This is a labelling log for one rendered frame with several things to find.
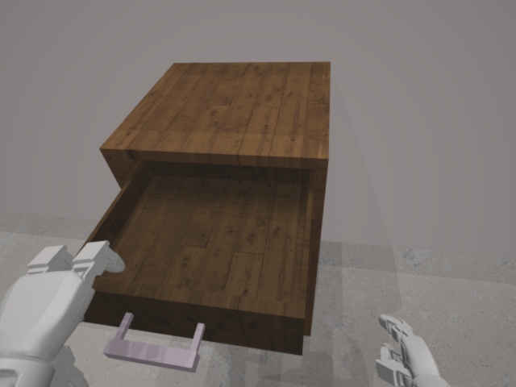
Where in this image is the cabinet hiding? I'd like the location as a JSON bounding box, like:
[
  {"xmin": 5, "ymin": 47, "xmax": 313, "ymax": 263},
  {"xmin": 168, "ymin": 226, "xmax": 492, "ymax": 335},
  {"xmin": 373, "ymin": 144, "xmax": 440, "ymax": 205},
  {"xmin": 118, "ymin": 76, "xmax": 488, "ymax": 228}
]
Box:
[{"xmin": 99, "ymin": 62, "xmax": 331, "ymax": 336}]

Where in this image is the drawer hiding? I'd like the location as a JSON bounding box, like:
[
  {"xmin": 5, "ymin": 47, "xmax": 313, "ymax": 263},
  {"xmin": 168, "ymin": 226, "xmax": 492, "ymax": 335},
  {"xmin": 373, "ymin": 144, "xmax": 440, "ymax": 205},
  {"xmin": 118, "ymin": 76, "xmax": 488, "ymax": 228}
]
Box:
[{"xmin": 75, "ymin": 160, "xmax": 314, "ymax": 356}]

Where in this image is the left robot hand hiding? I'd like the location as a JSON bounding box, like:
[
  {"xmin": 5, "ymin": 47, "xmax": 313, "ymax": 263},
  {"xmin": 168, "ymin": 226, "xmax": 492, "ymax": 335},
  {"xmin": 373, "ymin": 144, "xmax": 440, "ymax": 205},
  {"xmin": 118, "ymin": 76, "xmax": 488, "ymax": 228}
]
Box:
[{"xmin": 0, "ymin": 240, "xmax": 126, "ymax": 387}]

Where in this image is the right robot hand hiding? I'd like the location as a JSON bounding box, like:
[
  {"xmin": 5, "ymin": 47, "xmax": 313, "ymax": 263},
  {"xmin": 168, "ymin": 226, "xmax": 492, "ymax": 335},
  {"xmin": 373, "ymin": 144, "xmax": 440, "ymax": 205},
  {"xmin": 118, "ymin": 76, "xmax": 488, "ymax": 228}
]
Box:
[{"xmin": 376, "ymin": 314, "xmax": 441, "ymax": 387}]

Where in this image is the handle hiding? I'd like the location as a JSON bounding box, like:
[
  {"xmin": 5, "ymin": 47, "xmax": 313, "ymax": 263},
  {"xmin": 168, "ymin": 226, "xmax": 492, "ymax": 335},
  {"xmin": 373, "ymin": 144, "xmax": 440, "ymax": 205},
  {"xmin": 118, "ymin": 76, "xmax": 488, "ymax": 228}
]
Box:
[{"xmin": 103, "ymin": 313, "xmax": 206, "ymax": 373}]

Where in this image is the left robot forearm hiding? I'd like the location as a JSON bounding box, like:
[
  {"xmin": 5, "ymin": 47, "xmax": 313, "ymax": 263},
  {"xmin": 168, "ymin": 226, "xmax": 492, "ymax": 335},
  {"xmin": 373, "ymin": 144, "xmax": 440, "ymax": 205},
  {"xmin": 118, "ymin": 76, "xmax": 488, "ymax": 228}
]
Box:
[{"xmin": 0, "ymin": 355, "xmax": 55, "ymax": 387}]

